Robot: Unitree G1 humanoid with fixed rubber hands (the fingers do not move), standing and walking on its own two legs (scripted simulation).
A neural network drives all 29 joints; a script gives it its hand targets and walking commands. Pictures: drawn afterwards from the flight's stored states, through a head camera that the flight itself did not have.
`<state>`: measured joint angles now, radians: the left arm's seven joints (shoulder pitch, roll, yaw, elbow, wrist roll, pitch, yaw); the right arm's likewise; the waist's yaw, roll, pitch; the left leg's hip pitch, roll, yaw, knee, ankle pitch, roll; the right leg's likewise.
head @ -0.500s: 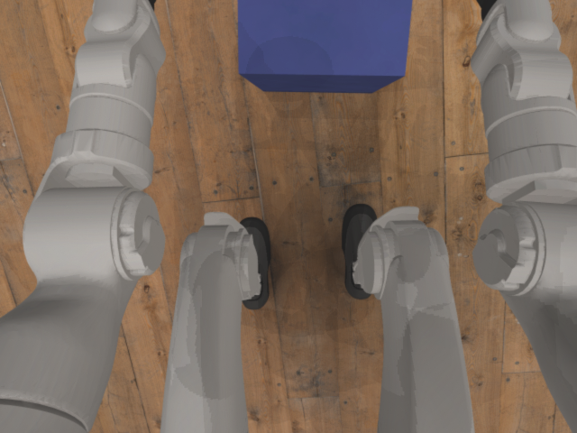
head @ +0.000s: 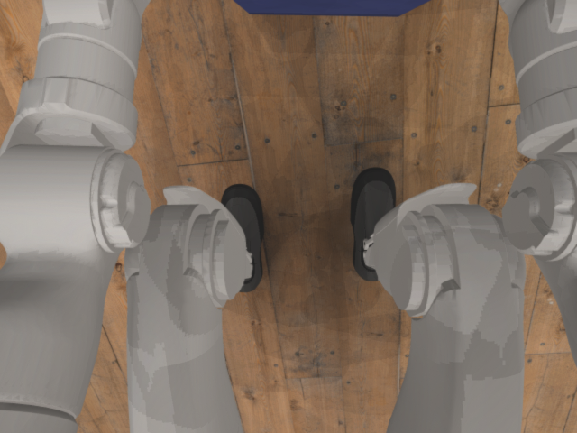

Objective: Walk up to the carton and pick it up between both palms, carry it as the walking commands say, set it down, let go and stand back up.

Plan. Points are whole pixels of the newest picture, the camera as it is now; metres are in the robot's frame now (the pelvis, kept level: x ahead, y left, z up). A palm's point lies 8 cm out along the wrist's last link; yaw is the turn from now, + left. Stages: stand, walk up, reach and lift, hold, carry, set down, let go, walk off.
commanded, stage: reach and lift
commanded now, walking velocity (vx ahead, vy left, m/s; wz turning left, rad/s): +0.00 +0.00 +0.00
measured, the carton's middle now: out of the picture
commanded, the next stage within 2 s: none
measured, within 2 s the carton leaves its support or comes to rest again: leaves its support in 1.62 s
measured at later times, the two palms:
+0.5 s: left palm out of the picture +0.58 +0.14 -0.19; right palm out of the picture +0.54 -0.21 -0.20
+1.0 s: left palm out of the picture +0.58 +0.10 -0.19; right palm out of the picture +0.55 -0.20 -0.20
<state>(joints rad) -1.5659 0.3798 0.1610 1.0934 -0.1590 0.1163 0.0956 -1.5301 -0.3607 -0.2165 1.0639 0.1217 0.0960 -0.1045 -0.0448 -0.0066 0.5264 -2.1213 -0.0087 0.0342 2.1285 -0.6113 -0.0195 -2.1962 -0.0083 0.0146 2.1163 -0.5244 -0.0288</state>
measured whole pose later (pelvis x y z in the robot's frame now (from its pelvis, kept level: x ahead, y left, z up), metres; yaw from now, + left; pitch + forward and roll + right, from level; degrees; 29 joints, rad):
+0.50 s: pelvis +0.00 +0.00 -0.01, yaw +0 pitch +34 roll +3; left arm -1.60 0.39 0.11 1.13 -0.19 0.12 0.09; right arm -1.54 -0.37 -0.17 1.08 0.15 0.09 -0.10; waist -0.05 0.00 0.52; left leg -2.13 -0.01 0.03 2.17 -0.62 -0.02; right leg -2.21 -0.01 0.02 2.15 -0.53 -0.03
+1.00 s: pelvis +0.00 +0.00 -0.01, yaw +0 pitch +34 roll +3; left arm -1.62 0.31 0.15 1.13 -0.08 0.11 0.07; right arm -1.56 -0.37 -0.15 1.08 0.14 0.11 -0.06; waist -0.05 0.00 0.52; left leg -2.14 -0.02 0.03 2.17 -0.62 -0.02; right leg -2.21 -0.01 0.02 2.16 -0.53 -0.03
